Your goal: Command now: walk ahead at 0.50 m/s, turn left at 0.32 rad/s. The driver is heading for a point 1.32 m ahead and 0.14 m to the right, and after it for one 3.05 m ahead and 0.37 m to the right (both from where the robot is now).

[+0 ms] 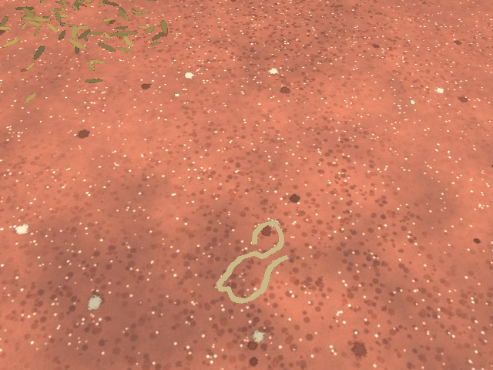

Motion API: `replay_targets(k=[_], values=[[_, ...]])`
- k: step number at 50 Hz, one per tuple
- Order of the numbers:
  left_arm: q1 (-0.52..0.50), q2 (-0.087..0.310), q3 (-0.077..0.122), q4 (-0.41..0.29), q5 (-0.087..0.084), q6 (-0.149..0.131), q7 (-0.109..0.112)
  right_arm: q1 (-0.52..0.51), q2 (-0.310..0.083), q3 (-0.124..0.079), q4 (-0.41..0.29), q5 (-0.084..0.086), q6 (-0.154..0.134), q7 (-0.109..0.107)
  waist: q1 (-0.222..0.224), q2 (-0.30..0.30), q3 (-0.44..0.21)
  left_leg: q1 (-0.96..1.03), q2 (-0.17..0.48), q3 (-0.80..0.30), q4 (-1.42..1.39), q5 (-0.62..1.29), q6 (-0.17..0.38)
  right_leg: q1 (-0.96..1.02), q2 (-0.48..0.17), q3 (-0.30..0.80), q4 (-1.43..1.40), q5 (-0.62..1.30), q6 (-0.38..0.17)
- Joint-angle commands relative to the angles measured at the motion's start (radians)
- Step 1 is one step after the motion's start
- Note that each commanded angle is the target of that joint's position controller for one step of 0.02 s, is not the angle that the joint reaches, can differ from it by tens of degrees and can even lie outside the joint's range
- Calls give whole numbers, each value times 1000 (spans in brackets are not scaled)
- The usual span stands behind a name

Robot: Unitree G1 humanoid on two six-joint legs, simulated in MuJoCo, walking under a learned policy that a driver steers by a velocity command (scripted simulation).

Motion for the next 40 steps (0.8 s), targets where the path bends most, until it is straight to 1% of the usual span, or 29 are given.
replay_targets(k=[1, 3, 5, 6, 7, 9, 11, 13, 14, 15, 16, 17, 18, 19, 20, 21, 22, 23, 24, 25, 26, 28, 29, 31, 33, 35, 37, 39, 40], values=[[44, 77, 23, -50, 10, 12, 6, -17, -131, -29, -66, -3, -25, -13, 34, 77, -75, 75, 266, -232, -227, 312, 203, -74, -41, 3, -94, 101, 32], [-22, 61, 16, -69, 12, 15, 7, 5, -144, -32, -51, 1, -27, -23, 13, 76, -51, 67, 243, -178, -241, 317, 179, -88, -37, -4, -233, 233, 44], [-89, 47, 10, -82, 8, 9, 1, 26, -146, -31, -39, 5, -26, -27, -18, 82, -38, 69, 213, -130, -241, 266, 144, -56, -14, -15, -390, 376, 40], [-123, 41, 6, -89, 4, 6, -3, 43, -150, -32, -30, 7, -25, -28, -35, 85, -32, 74, 211, -123, -242, 223, 133, -37, 0, -21, -453, 434, 37], [-153, 39, 5, -96, -1, 4, -8, 64, -155, -32, -20, 8, -25, -28, -51, 89, -24, 86, 220, -130, -246, 180, 130, -25, 12, -26, -496, 471, 35], [-195, 50, 6, -111, -9, -1, -17, 96, -159, -33, 0, 12, -22, -26, -68, 93, -3, 143, 253, -158, -231, 143, 128, -41, 21, -17, -551, 475, 21], [-222, 64, 10, -127, -8, -7, -26, 116, -161, -35, 17, 14, -15, -28, -71, 94, 9, 233, 291, -187, -189, 167, 121, -80, 28, -7, -594, 413, -5], [-202, 79, 15, -130, -7, -12, -34, 119, -169, -39, 28, 14, -6, -33, -50, 108, 7, 298, 323, -209, -145, 235, 102, -66, 35, -6, -622, 333, -34], [-170, 89, 19, -124, -6, -14, -35, 111, -173, -41, 30, 14, -2, -35, -30, 119, -6, 316, 323, -207, -108, 316, 90, -21, 48, -20, -632, 291, -50], [-92, 108, 31, -103, -4, -16, -33, 90, -174, -41, 26, 14, 3, -36, 18, 120, -49, 314, 295, -183, -20, 471, 71, 96, 78, -51, -660, 283, -73], [45, 150, 51, -65, 2, -17, -27, 85, -149, -30, 20, 8, 5, -36, 80, 95, -151, 260, 237, -138, 152, 538, 44, 310, 67, -46, -646, 321, -108], [207, 220, 65, -46, 14, -16, -22, 118, -95, -7, -1, -16, 3, -37, 122, -30, -310, 60, 156, -90, 461, 271, 4, 618, -120, 168, -604, 358, -187], [266, 260, 78, -10, 7, -7, -30, 251, -16, 14, -2, 5, -17, -30, 69, -329, -408, -306, -2, -68, 770, -372, -58, 901, -292, 632, -745, 97, -332], [260, 165, 52, -19, -16, -5, -31, 180, -116, -2, 8, 19, -29, -26, 113, -200, -345, -430, 51, -155, 870, -410, -53, 880, -277, 682, -816, -105, -299], [187, 129, 40, -31, -13, -1, -25, 69, -154, -13, -23, 31, -37, -22, 116, -116, -205, -484, 100, -123, 873, -315, -46, 754, -249, 541, -833, -95, -258], [123, 121, 34, -43, 0, 4, -23, 8, -144, -10, -37, 23, -39, -24, 94, -33, -128, -458, 147, -88, 832, -232, -48, 618, -212, 437, -852, 11, -241], [83, 104, 28, -46, 8, 6, -23, -14, -134, -13, -43, 10, -39, -25, 68, -20, -76, -429, 177, -79, 771, -179, -54, 515, -181, 369, -878, 109, -242], [64, 88, 21, -48, 16, 3, -23, 7, -122, -15, -40, 7, -34, -24, 38, -46, -71, -372, 201, -81, 736, -146, -58, 454, -156, 319, -901, 179, -237], [58, 82, 19, -45, 13, 0, -24, 30, -106, -14, -33, 9, -27, -25, 23, -63, -72, -340, 208, -75, 706, -135, -64, 424, -139, 280, -924, 220, -241], [60, 85, 20, -38, 7, -3, -24, 42, -90, -11, -28, 9, -20, -26, 14, -66, -71, -330, 213, -65, 676, -129, -73, 404, -133, 245, -941, 259, -248], [65, 97, 23, -31, 2, -6, -22, 32, -81, -9, -31, 6, -15, -28, 11, -61, -59, -340, 219, -57, 641, -111, -83, 388, -133, 216, -958, 299, -255], [80, 122, 31, -16, 1, -4, -14, -29, -69, -4, -50, -1, -12, -30, 19, -39, -35, -383, 229, -48, 543, -27, -104, 387, -131, 168, -985, 359, -261], [88, 127, 32, -10, 0, -1, -11, -56, -63, -2, -56, -1, -14, -29, 27, -33, -30, -389, 229, -44, 482, 31, -109, 393, -120, 139, -991, 376, -252], [105, 132, 33, 3, -5, 6, -6, -114, -50, 4, -66, 0, -20, -24, 47, -36, -19, -369, 217, -28, 355, 143, -112, 398, -91, 80, -996, 398, -228], [137, 140, 34, 20, -12, 12, -3, -180, -38, 9, -80, 4, -27, -17, 72, -35, -5, -334, 196, -9, 243, 226, -111, 406, -78, 44, -993, 391, -213], [177, 147, 36, 41, -16, 19, -2, -240, -37, 11, -97, 10, -32, -8, 97, -35, 10, -323, 180, 3, 178, 252, -108, 441, -94, 43, -982, 374, -212], [202, 151, 38, 60, -19, 30, -1, -283, -43, 11, -116, 15, -37, 3, 106, -39, 25, -339, 169, 0, 132, 226, -93, 503, -124, 56, -956, 382, -208], [204, 161, 43, 72, -22, 42, 4, -297, -57, 7, -129, 15, -42, 14, 93, -49, 29, -338, 161, -4, 96, 160, -68, 565, -156, 69, -915, 429, -194], [198, 168, 47, 76, -23, 47, 7, -280, -68, 3, -127, 14, -44, 17, 77, -56, 19, -307, 153, 1, 82, 124, -54, 587, -165, 71, -888, 478, -185]])
Next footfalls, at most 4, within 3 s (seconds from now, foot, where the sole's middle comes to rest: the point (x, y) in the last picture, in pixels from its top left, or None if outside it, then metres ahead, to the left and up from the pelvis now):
0.32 right None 0.37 -0.15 -0.78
0.86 left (212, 300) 0.66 0.10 -0.78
1.36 right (287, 235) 0.87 -0.13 -0.78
1.82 left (220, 211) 0.96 0.09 -0.78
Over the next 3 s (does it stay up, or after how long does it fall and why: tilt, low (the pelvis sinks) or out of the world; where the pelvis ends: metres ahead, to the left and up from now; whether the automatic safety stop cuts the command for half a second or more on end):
stays up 1.45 -0.16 0.00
